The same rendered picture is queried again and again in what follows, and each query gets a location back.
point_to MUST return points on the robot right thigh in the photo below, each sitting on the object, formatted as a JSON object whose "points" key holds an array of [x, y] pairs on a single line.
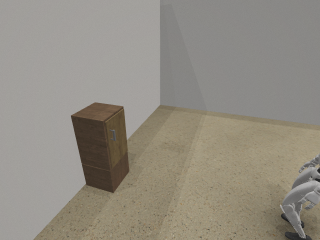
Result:
{"points": [[304, 177]]}

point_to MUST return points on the robot left shin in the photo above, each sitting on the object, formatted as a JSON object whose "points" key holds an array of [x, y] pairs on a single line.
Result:
{"points": [[293, 218]]}

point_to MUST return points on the handle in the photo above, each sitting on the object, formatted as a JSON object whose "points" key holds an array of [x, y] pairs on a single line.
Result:
{"points": [[114, 135]]}

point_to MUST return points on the cupboard door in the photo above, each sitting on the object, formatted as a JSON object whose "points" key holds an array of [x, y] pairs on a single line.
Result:
{"points": [[117, 148]]}

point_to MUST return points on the right robot hand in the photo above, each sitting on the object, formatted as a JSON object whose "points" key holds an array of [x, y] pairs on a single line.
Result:
{"points": [[307, 164]]}

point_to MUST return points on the robot right forearm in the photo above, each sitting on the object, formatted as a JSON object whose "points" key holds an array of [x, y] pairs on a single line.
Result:
{"points": [[315, 160]]}

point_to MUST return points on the left robot hand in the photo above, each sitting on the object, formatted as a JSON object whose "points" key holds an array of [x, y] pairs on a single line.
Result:
{"points": [[313, 197]]}

